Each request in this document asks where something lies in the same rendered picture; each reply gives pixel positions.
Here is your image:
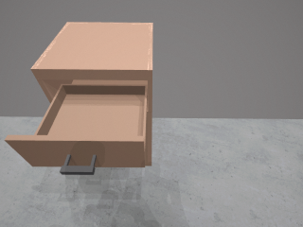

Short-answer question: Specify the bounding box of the handle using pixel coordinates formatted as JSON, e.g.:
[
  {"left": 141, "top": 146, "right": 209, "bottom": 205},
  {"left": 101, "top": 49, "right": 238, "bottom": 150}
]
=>
[{"left": 60, "top": 154, "right": 97, "bottom": 175}]

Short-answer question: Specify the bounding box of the drawer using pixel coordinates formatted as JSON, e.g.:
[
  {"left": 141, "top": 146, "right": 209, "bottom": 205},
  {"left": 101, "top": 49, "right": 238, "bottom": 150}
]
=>
[{"left": 5, "top": 84, "right": 148, "bottom": 167}]

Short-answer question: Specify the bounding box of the cabinet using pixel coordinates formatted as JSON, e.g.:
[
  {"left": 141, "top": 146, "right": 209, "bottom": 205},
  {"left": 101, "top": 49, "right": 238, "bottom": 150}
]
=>
[{"left": 30, "top": 22, "right": 153, "bottom": 166}]

